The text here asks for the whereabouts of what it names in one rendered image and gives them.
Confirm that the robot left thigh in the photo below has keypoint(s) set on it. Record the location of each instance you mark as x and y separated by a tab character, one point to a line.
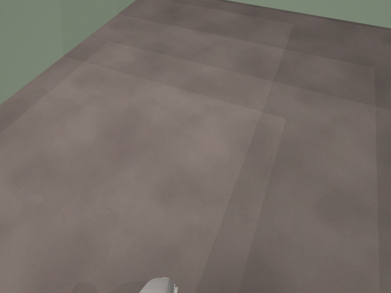
160	285

